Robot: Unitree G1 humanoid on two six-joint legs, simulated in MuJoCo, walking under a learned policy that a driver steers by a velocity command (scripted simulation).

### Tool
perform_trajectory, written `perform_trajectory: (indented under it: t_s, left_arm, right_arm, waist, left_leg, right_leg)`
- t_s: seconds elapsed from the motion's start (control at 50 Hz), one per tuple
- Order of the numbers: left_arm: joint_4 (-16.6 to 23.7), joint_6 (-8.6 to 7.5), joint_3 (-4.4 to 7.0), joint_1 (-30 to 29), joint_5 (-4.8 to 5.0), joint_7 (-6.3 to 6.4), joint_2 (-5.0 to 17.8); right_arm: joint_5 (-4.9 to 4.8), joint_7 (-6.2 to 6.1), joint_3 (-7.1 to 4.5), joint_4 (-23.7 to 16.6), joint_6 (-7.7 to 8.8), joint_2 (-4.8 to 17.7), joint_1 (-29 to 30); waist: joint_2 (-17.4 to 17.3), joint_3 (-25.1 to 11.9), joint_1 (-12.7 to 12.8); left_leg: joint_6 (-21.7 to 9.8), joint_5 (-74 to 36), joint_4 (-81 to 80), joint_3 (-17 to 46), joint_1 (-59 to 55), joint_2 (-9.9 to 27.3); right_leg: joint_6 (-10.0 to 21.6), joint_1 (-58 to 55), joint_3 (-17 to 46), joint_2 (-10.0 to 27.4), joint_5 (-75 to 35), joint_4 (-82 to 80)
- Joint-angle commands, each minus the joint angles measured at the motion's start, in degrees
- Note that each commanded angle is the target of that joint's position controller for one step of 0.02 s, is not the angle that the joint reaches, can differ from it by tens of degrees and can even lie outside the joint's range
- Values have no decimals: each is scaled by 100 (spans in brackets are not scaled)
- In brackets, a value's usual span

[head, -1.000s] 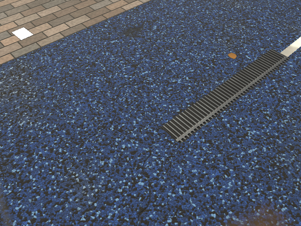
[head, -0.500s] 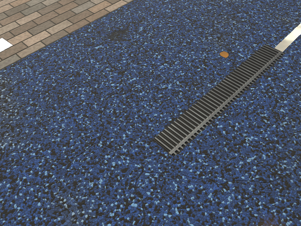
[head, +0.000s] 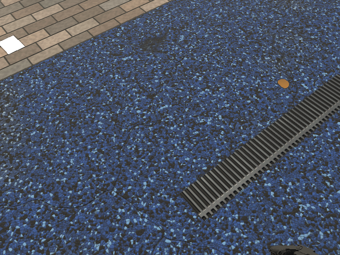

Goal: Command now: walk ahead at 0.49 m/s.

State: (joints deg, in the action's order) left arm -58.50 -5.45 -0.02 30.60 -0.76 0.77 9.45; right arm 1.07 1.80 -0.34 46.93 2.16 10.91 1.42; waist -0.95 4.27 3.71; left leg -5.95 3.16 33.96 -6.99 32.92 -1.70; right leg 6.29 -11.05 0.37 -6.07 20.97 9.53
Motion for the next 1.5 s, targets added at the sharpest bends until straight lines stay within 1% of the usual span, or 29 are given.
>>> perform_trajectory:
  t_s: [0.02, 0.04, 0.06, 0.08, 0.1, 0.14, 0.22, 0.36, 0.52, 0.58, 0.6, 0.62, 0.64, 0.66, 0.68, 0.72, 0.78, 0.92, 1.06, 1.1, 1.14, 1.16, 1.18, 1.2, 1.22, 1.26, 1.3, 1.36, 1.5]
  left_arm:
    - [146, -13, 206, -121, -57, 94, 1051]
    - [187, 6, 219, -309, -26, 67, 1109]
    - [356, -13, 154, -297, -5, 24, 852]
    - [304, 18, 122, 486, 133, -45, 405]
    - [368, 29, 214, -54, -32, -23, 940]
    - [568, 3, 249, -767, -50, -88, 875]
    - [544, 244, 189, -714, -157, -208, 452]
    - [1122, 297, 158, -2545, -62, -257, 516]
    - [1461, 218, 147, -3544, -41, -234, 596]
    - [988, 111, 287, -2061, -69, -133, 802]
    - [665, 51, 400, -1036, -167, -67, 1060]
    - [555, 28, 560, -187, -318, -6, 1655]
    - [509, 122, 594, -243, -156, -90, 1654]
    - [558, 155, 537, -850, -2, -129, 1376]
    - [627, 122, 452, -1334, 30, -154, 1029]
    - [521, 42, 329, -1565, 8, -136, 610]
    - [261, -78, 306, -1158, 17, -110, 617]
    - [14, -85, 267, -447, 23, -99, 730]
    - [-252, -34, 275, 125, -70, 12, 839]
    - [-263, -18, 297, -30, -91, 44, 904]
    - [-262, 12, 313, -214, -64, 36, 968]
    - [-157, 0, 272, -272, -19, 20, 875]
    - [28, -5, 150, 228, 211, -47, 322]
    - [-53, 5, 285, 152, 94, -49, 722]
    - [107, 25, 341, -412, 16, -53, 825]
    - [197, 31, 329, -860, -31, -102, 624]
    - [131, 187, 305, -674, -150, -166, 412]
    - [288, 305, 325, -1037, -155, -223, 418]
    - [850, 311, 255, -2711, -57, -249, 406]
  right_arm:
    - [-23, -151, -275, 235, 108, 821, -1442]
    - [28, -215, -350, 494, 153, 939, -2298]
    - [147, -284, -481, 607, 155, 1391, -3108]
    - [117, -222, -510, 593, 100, 1436, -2858]
    - [-76, -144, -476, 518, 91, 1151, -2237]
    - [-50, -102, -329, 490, 179, 574, -1592]
    - [-50, -146, -242, 871, 410, 470, -2027]
    - [-85, -134, -206, 1145, 412, 627, -2834]
    - [47, -272, -188, 1406, 345, 749, -3368]
    - [20, -290, -216, 1404, 320, 876, -3042]
    - [-23, -278, -190, 1333, 332, 826, -2951]
    - [-204, -229, -78, 1086, 349, 384, -3162]
    - [-212, -220, -171, 1186, 342, 522, -3493]
    - [-83, -232, -260, 1100, 317, 788, -3027]
    - [-44, -199, -241, 965, 344, 668, -2582]
    - [62, -147, -246, 909, 254, 479, -2394]
    - [121, -44, -236, 920, 86, 281, -2444]
    - [38, 2, -189, 309, 34, 310, -677]
    - [16, -22, -172, -48, 103, 403, 258]
    - [14, -48, -211, -10, 161, 454, -1]
    - [43, -133, -329, 441, 245, 603, -1341]
    - [157, -199, -448, 737, 303, 918, -2383]
    - [288, -233, -616, 799, 309, 1574, -3124]
    - [62, -170, -609, 807, 206, 1441, -2862]
    - [-46, -150, -537, 719, 184, 1182, -2156]
    - [-42, -117, -375, 663, 261, 587, -1552]
    - [-48, -156, -290, 825, 337, 350, -1669]
    - [-57, -175, -320, 1021, 428, 570, -2114]
    - [-48, -193, -257, 1214, 410, 578, -2860]
  waist:
    - [650, -667, -979]
    - [536, -1037, -1397]
    - [-164, -1689, -1574]
    - [-1220, -2078, -906]
    - [-158, -1253, -859]
    - [284, -77, -487]
    - [52, 11, -111]
    - [-158, 191, -521]
    - [-329, 216, -730]
    - [-318, -479, -11]
    - [-191, -1044, 387]
    - [750, -1903, 476]
    - [1211, -2338, 303]
    - [580, -1405, 58]
    - [340, -729, -67]
    - [325, -206, -425]
    - [379, -215, -605]
    - [420, 160, -301]
    - [471, 274, -72]
    - [491, 153, -265]
    - [386, -524, -835]
    - [174, -1145, -1196]
    - [-984, -2057, -1133]
    - [-768, -2120, -1047]
    - [-383, -1092, -756]
    - [-105, -283, -441]
    - [-238, -192, -196]
    - [-209, -104, -139]
    - [-230, 172, -517]
  left_leg:
    - [-341, 376, -311, 52, -1912, -368]
    - [-519, 263, -674, 337, -3100, -73]
    - [-876, 1038, -729, 1857, -4246, 1295]
    - [-1829, 1333, -1391, 4779, -5338, 2556]
    - [-1688, 2119, -1926, 4440, -4512, 2268]
    - [-1307, 1593, -2454, 3168, -2879, 1887]
    - [-894, 173, -2709, 1915, -2000, 1299]
    - [-464, -1131, -2788, 1125, -2546, 942]
    - [-534, -2433, -2121, 1112, -4074, 1374]
    - [-315, -4132, -492, 834, -3875, 1239]
    - [-211, -3225, 705, 692, -2998, 1040]
    - [33, -665, 2761, 303, -1197, 429]
    - [65, 2652, 4133, 648, -97, -299]
    - [4, 2194, 4302, 1015, 352, 121]
    - [12, 1738, 4052, 997, 370, 323]
    - [87, 1367, 3373, 962, -95, 631]
    - [225, 1145, 3058, 793, -297, 657]
    - [444, -192, 1224, 430, 380, 727]
    - [193, 70, 62, 302, 383, 484]
    - [15, 515, -225, 213, -184, 293]
    - [-222, 493, -743, 31, -1901, -78]
    - [-473, 589, -749, 671, -3444, 508]
    - [-1203, 1144, -1028, 3288, -5283, 2320]
    - [-1419, 1322, -1817, 4624, -5097, 2587]
    - [-1203, 1621, -1917, 3649, -4230, 2324]
    - [-784, 937, -2348, 2460, -2834, 1783]
    - [-566, 315, -2519, 1802, -2275, 1435]
    - [-621, -299, -2667, 1430, -2286, 1311]
    - [-508, -1005, -2778, 1018, -2851, 1143]
  right_leg:
    - [-50, 432, 274, 1641, -7411, 2167]
    - [-35, 1097, 179, 1501, -6485, 3340]
    - [12, 2118, -114, 1023, -3867, 5241]
    - [-196, 4192, -15, -43, 843, 7249]
    - [-23, 4800, 382, 376, 328, 7223]
    - [-5, 4589, 333, 799, -319, 6524]
    - [-235, 3969, 165, 1074, -591, 5672]
    - [-489, 4741, -320, 1188, -2098, 3721]
    - [-220, 4699, -469, 824, -1582, 2405]
    - [135, 2698, -649, 341, -1247, 1739]
    - [353, 1200, -257, 711, -1344, 1681]
    - [876, -551, 1900, 2364, -731, 1555]
    - [1402, -926, 3882, 3095, -848, 831]
    - [1229, -154, 3142, 2800, -592, 678]
    - [1085, 701, 2424, 2581, -795, 438]
    - [683, 1759, 1505, 2060, -1477, 98]
    - [616, 2041, 920, 1810, -2260, -71]
    - [486, 1760, 343, 1540, -2815, -329]
    - [528, 523, 318, 1907, -3608, 65]
    - [432, 404, 195, 1937, -4608, 542]
    - [250, 663, -68, 1693, -5617, 2067]
    - [138, 1666, -208, 1469, -4495, 3403]
    - [-163, 3682, -629, 614, -1376, 5713]
    - [-115, 4483, 20, 243, 846, 6590]
    - [-61, 4866, 215, 662, 331, 6667]
    - [-84, 4486, 190, 1036, -366, 5981]
    - [-205, 3985, 123, 1140, -546, 5596]
    - [-339, 4295, -36, 1199, -922, 5261]
    - [-506, 4808, -344, 1157, -2069, 3373]
